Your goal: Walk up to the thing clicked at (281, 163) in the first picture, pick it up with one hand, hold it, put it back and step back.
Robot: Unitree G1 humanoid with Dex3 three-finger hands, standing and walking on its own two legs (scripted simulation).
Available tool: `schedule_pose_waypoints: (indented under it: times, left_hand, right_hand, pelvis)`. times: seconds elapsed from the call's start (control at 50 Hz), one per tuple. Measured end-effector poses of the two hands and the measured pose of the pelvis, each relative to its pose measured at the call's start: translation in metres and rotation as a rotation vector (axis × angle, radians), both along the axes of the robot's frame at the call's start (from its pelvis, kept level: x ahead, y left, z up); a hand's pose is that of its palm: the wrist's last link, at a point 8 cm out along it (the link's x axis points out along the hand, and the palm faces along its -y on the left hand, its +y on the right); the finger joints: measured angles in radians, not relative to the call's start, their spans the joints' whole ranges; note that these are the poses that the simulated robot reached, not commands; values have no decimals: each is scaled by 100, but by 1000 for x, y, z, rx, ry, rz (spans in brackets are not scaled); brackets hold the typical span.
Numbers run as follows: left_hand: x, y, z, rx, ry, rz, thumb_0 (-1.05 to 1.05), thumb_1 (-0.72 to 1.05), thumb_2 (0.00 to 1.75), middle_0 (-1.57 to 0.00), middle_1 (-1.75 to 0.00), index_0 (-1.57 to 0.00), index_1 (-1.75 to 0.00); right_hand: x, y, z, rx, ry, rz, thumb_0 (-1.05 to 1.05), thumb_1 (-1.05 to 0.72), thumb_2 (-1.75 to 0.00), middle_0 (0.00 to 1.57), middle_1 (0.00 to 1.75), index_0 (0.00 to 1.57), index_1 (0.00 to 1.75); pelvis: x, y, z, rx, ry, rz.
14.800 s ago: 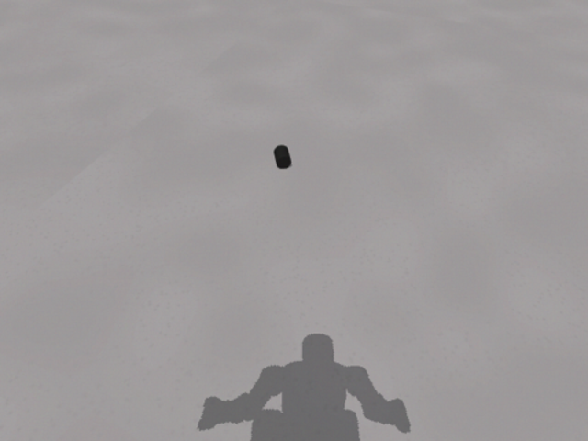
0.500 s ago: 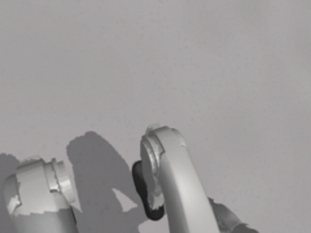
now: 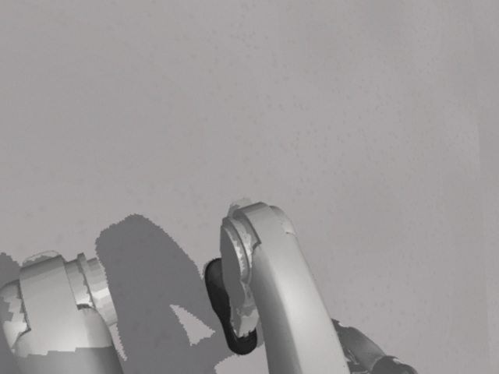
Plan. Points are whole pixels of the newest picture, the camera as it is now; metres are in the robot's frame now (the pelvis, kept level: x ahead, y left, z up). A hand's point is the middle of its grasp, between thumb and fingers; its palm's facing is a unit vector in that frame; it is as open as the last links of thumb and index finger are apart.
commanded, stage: close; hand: left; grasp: from above
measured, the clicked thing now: out of the picture +0.43 +0.35 -0.26
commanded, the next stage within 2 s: settle in 1.34 s
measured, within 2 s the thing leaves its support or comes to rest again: leaves its support in 1.76 s
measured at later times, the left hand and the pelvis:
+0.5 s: hand out of the picture +0.41 +0.34 -0.24, palm faces -0.47 -0.16 -0.87, open 10.7 cm; pelvis +0.00 +0.00 +0.00, yaw +0 degrees
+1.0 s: hand out of the picture +0.42 +0.34 -0.23, palm faces -0.46 -0.13 -0.88, open 10.5 cm; pelvis +0.00 +0.00 +0.00, yaw +0 degrees
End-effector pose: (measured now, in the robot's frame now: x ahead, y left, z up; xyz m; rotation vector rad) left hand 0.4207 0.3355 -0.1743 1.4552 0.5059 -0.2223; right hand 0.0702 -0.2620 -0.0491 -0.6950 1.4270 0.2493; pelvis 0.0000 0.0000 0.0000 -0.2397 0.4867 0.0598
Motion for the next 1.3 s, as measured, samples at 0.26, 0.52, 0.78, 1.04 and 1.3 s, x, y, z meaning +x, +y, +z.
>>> schedule_pose_waypoints:
  times: [0.26,0.52,0.78,1.04,1.3]
  left_hand:
    - [3,12,-6,3,23,82,0,-13,73,-34,-85,-37,-82]
    - [-2,13,-5,-22,36,36,0,0,61,-45,-72,-49,-69]
    - [-2,10,-3,-3,12,23,1,1,49,-55,-59,-59,-57]
    - [2,10,-1,3,28,47,1,0,39,-63,-50,-67,-48]
    - [3,11,-1,-5,27,46,1,0,35,-67,-43,-71,-42]
  right_hand:
    - [0,7,-1,27,-17,3,0,-90,-90,20,30,20,30]
    - [1,9,0,29,4,0,0,-90,-90,20,30,20,30]
    - [2,2,1,18,-5,17,0,-90,-90,20,30,20,30]
    - [1,3,1,33,-16,14,0,-90,-90,20,30,20,30]
    - [-2,4,2,28,-3,8,0,-90,-90,20,30,20,30]
  pelvis:
    - [0,2,-2,-7,1,-1]
    - [1,2,1,-11,-1,1]
    - [0,0,-1,-3,-5,-2]
    - [0,0,1,0,0,-3]
    - [-1,0,1,-3,0,-1]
